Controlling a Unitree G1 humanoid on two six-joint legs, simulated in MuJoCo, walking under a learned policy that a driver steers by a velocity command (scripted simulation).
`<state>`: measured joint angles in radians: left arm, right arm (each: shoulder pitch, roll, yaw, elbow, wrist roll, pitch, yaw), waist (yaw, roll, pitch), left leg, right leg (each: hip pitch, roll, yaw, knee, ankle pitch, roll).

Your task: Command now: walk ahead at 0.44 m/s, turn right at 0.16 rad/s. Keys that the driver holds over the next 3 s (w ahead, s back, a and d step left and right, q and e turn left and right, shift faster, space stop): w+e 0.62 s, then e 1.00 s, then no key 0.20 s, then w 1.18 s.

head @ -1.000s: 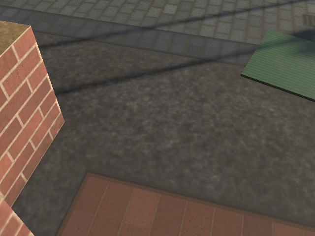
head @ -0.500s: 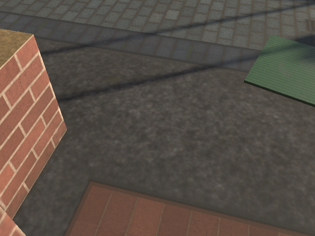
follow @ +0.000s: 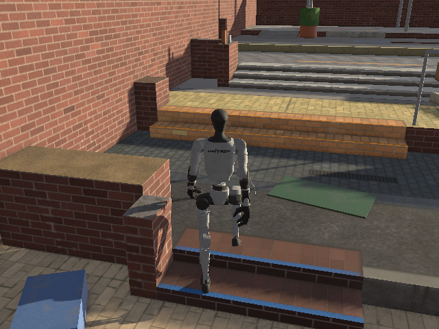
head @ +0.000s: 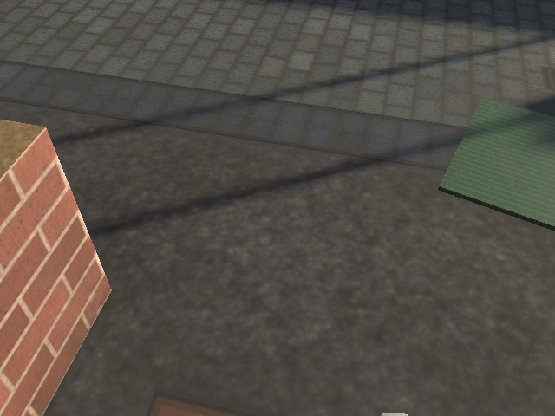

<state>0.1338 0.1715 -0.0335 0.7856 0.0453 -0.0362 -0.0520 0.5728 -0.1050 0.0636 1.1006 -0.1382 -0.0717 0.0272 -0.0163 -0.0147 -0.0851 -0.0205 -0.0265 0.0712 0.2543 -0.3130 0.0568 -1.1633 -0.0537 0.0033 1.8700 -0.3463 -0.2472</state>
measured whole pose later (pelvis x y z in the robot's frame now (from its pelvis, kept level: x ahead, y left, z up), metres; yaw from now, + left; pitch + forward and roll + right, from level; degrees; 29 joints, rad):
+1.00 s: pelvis +0.51 -0.04 +0.13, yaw -32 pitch +3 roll +1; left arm 0.14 0.26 0.04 0.81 0.05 -0.06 -0.09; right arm 0.24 -0.24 -0.09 0.79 -0.06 -0.12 -0.03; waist -0.03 -0.03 -0.02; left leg -0.11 0.01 0.26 0.20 -0.13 0.05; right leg -0.63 -0.08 -0.02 0.88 -0.19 0.03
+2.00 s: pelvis +0.53 -0.06 +0.11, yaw -60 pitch +2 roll +0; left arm 0.23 0.20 0.05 0.68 -0.01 -0.01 0.00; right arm 0.23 -0.25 -0.06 0.76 0.01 -0.02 -0.02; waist -0.02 0.03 -0.02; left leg -0.43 0.03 0.03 0.87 -0.47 0.02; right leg -0.24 0.02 0.03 0.53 -0.33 -0.04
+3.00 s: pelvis +0.78 -0.44 +0.11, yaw -59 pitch +2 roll +0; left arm 0.18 0.25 0.06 0.70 0.00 -0.08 -0.03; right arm 0.31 -0.29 -0.04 0.89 0.02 -0.08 0.01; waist -0.02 0.02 0.04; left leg -0.38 0.03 -0.04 1.19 -0.38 0.04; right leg -0.36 0.05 -0.06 0.48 -0.15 -0.07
